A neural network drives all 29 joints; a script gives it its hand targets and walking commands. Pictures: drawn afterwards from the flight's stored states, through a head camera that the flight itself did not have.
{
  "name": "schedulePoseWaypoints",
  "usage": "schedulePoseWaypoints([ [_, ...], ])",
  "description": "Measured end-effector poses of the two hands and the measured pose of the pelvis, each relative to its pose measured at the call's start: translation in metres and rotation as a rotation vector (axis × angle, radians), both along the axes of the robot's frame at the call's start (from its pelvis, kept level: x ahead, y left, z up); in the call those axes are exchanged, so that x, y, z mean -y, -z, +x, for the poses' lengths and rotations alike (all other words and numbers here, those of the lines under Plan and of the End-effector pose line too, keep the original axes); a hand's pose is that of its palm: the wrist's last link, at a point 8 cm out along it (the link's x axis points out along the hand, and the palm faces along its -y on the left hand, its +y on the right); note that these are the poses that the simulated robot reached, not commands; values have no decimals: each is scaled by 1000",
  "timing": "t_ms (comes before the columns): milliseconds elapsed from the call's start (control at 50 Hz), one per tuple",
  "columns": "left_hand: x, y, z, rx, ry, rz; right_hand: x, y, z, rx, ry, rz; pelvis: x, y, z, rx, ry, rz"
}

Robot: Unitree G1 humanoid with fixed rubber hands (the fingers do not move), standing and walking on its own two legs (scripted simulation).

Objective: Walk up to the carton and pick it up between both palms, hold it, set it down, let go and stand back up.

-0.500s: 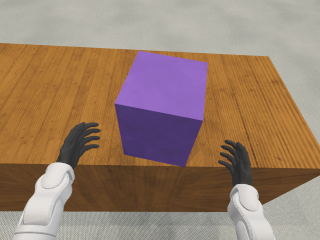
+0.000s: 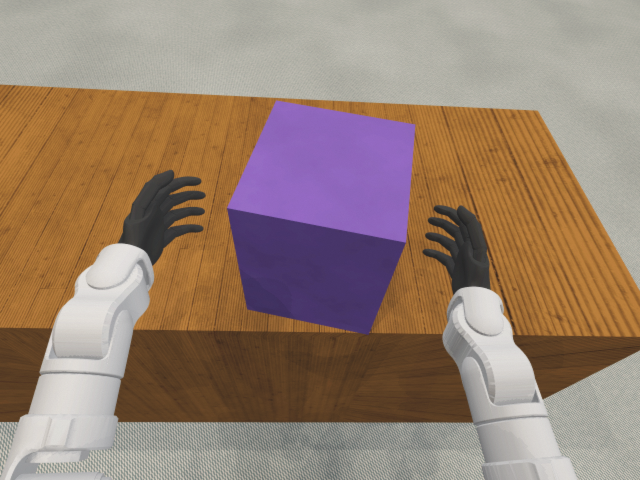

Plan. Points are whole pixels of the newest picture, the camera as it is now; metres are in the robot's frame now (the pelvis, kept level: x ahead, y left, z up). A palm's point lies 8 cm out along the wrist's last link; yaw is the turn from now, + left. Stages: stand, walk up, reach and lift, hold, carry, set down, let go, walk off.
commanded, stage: reach and lift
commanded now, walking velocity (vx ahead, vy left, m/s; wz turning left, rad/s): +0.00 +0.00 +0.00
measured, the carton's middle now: (324, 224) +0.47 -0.01 +0.01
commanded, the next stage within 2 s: none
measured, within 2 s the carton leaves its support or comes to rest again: neither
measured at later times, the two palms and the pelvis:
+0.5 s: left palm (182, 177) +0.44 +0.17 +0.14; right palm (475, 229) +0.38 -0.18 +0.11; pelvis +0.00 +0.00 +0.00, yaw +0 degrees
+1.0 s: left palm (207, 129) +0.48 +0.14 +0.17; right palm (479, 182) +0.43 -0.18 +0.15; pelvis +0.00 -0.01 +0.00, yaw +0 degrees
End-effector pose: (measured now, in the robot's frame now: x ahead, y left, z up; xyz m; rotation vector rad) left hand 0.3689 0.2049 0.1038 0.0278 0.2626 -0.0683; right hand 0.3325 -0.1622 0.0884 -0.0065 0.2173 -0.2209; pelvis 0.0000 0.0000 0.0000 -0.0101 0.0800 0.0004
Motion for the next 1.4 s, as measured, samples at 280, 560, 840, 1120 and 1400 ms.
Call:
schedulePoseWaypoints([
  [280,17,-22,41,3,24,-10,5,-15,33,6,23,4,1,0,1,-2,0,1],
  [560,41,-36,74,-31,50,7,14,-29,57,7,45,13,2,0,1,-2,1,1],
  [840,58,-61,103,-15,24,56,13,-52,88,-25,41,-3,6,0,1,-2,4,1],
  [1120,61,-51,112,-19,1,97,23,-45,95,-58,63,-16,10,0,6,-11,8,0],
  [1400,50,-6,108,-32,-10,116,25,-16,99,-64,59,-19,9,1,9,-50,10,-5],
])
